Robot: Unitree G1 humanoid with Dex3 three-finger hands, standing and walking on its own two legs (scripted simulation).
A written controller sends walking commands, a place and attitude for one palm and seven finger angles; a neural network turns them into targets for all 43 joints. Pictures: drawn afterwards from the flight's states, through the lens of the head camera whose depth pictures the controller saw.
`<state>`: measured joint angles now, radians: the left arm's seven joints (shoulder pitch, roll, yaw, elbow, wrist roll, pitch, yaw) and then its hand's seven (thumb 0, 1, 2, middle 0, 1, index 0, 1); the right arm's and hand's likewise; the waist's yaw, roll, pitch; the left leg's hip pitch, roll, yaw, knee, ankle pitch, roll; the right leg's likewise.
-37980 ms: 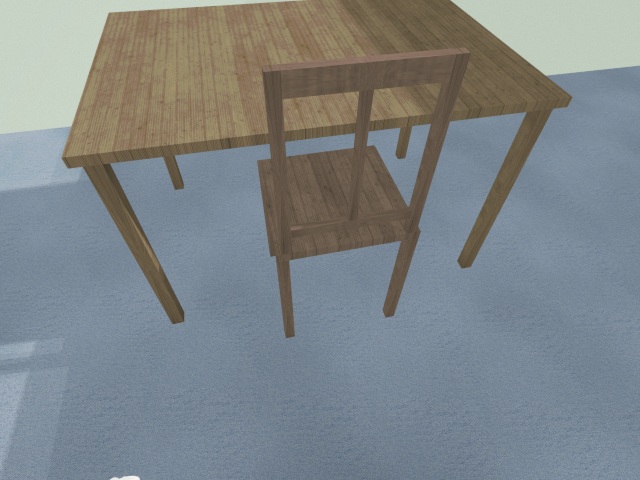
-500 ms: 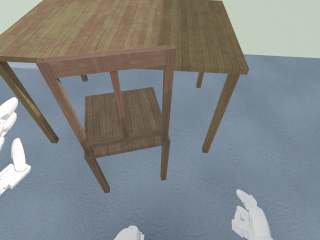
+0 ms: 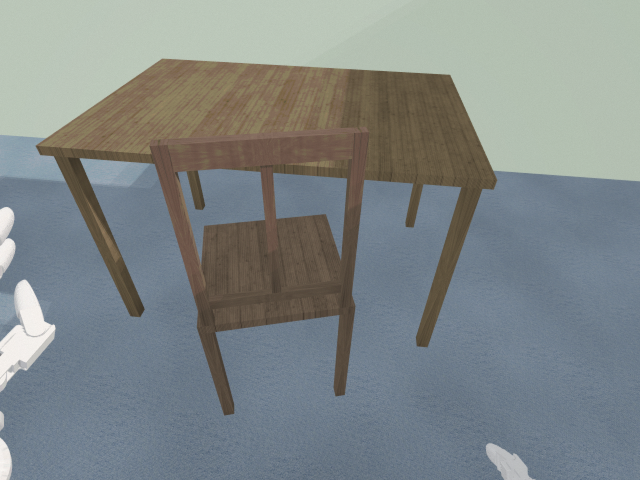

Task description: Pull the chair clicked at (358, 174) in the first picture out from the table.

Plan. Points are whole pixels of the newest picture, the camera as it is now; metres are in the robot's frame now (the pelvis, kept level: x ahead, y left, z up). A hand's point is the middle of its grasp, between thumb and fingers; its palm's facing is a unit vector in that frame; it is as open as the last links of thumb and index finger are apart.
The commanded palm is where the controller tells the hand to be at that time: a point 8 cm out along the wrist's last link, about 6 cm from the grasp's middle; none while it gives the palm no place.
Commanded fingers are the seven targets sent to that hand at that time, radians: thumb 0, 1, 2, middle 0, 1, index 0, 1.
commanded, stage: stop stepping back and stand still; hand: left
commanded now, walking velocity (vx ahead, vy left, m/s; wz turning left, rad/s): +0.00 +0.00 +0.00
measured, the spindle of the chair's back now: (271, 235) +0.61 +0.14 -0.04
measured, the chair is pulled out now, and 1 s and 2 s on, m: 0.15 0.15 0.15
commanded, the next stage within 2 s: let the arm hang, fingers relaxed in 0.12 s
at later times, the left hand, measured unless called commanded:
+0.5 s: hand out of the picture +0.11 +0.16 -0.16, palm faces +0.02 -0.99 -0.14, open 7.4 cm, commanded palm none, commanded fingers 0.00 0.90 0.90 -0.20 -0.30 -0.20 -0.30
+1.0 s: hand out of the picture +0.07 +0.19 -0.16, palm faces +0.03 -0.98 -0.22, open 7.4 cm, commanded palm none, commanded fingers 0.00 0.90 0.90 -0.20 -0.30 -0.20 -0.30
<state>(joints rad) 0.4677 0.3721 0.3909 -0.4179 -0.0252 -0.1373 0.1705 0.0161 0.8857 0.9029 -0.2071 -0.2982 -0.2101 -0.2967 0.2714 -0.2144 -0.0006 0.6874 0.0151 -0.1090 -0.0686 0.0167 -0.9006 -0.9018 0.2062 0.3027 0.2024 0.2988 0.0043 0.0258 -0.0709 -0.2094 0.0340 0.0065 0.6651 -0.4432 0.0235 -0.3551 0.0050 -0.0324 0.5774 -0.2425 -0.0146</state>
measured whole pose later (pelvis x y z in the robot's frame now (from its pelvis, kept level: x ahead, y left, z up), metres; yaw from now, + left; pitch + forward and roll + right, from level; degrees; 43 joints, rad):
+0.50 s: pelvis +0.03 +0.00 +0.00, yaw +2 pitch +0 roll +0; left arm 0.29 0.14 0.01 0.76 0.02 0.07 0.01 0.01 0.91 0.90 -0.20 -0.30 -0.20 -0.29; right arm 0.29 -0.19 -0.01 0.88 -0.03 0.01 0.00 0.01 -0.91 -0.90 0.20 0.30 0.20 0.30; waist -0.04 -0.03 0.01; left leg -0.21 -0.01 -0.01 0.61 -0.40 0.01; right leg -0.39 -0.04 -0.02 0.61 -0.23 0.01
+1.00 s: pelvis +0.05 +0.01 +0.01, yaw +0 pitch -1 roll +0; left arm 0.25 0.15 0.01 1.10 0.01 0.01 0.03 0.01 0.91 0.90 -0.20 -0.30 -0.20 -0.29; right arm 0.30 -0.14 -0.01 1.09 -0.02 0.01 -0.03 0.01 -0.91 -0.90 0.20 0.30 0.20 0.30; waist -0.01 0.04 0.03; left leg -0.05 0.00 0.01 0.41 -0.34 0.01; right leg -0.24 -0.01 -0.01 0.43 -0.17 0.01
